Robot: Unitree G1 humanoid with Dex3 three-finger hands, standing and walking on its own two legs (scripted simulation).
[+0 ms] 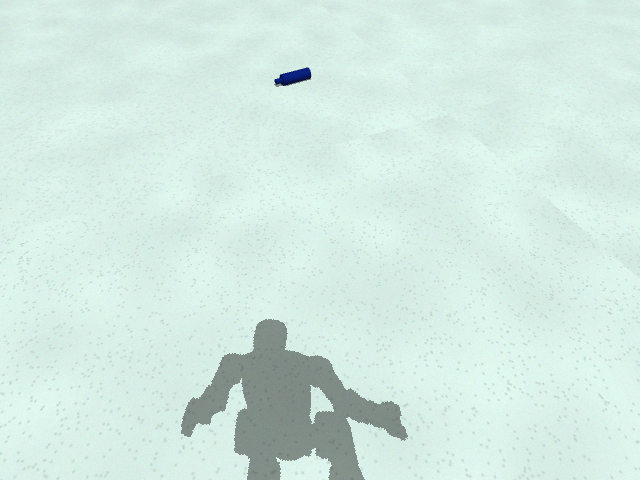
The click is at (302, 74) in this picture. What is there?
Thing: lying bottle
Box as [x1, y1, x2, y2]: [274, 67, 310, 85]
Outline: 310,71 307,67 280,74 280,77 274,80 276,84 280,82 282,85 310,78
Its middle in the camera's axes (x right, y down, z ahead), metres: -0.17 -0.98 +2.45
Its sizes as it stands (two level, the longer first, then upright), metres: 0.232 0.069 0.069
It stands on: the floor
